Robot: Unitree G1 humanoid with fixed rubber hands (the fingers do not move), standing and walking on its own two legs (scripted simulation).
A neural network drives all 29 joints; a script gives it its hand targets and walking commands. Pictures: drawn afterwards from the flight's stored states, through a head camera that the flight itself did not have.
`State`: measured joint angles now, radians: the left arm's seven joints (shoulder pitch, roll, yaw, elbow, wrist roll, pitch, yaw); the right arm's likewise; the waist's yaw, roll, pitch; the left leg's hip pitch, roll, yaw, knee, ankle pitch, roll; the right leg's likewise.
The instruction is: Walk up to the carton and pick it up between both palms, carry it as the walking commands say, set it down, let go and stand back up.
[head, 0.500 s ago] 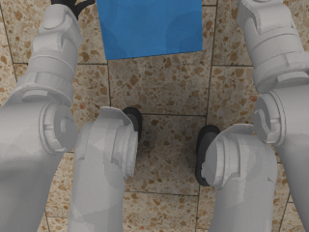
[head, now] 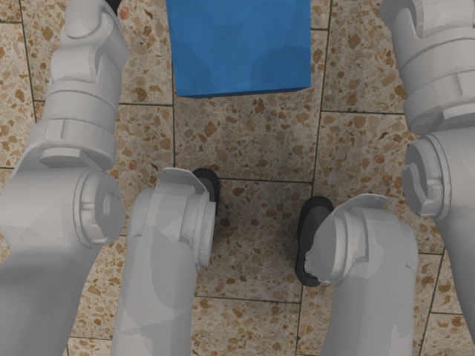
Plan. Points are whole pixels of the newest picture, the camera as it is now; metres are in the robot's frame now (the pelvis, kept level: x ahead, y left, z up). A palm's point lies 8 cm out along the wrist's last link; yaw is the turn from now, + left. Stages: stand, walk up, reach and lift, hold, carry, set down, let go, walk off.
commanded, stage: set down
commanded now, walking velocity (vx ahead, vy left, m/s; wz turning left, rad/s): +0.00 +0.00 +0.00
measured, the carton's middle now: (240, 22) +0.55 +0.08 -0.31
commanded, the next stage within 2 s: let go in 1.16 s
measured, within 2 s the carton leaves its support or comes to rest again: neither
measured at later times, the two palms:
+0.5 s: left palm out of the picture +0.52 +0.25 -0.01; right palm out of the picture +0.61 -0.11 -0.01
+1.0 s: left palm out of the picture +0.52 +0.26 +0.14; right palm out of the picture +0.61 -0.11 +0.14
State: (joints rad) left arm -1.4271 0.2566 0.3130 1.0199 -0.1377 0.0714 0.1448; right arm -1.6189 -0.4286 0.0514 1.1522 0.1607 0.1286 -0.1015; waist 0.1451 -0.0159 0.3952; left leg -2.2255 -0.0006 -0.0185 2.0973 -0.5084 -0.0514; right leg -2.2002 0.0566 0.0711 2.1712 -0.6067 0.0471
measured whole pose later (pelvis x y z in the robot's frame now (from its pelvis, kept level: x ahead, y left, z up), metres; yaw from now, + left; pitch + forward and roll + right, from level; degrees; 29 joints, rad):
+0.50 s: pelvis +0.01 +0.00 +0.09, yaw +0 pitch +46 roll +1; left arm -1.23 0.20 0.40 0.80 -0.06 0.20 0.11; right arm -1.45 -0.36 -0.09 0.99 0.01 0.25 -0.08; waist 0.15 -0.02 0.06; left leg -2.11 -0.02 -0.03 1.77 -0.47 -0.05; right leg -2.08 0.06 0.07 1.83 -0.56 0.04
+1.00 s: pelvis +0.04 +0.00 +0.23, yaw -1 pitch +47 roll +0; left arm -1.10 0.15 0.44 0.69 0.02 0.22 0.06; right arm -1.33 -0.31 -0.21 0.94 -0.09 0.25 -0.02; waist 0.15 -0.04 -0.02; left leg -1.71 -0.01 -0.05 1.22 -0.33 -0.04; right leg -1.68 0.05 0.08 1.27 -0.40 0.04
